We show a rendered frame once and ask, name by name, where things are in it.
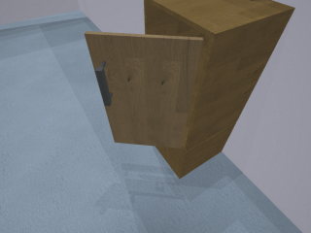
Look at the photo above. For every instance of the cupboard door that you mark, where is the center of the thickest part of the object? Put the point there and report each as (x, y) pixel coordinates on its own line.
(152, 79)

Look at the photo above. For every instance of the handle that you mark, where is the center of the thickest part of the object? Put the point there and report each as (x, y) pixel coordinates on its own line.
(103, 85)

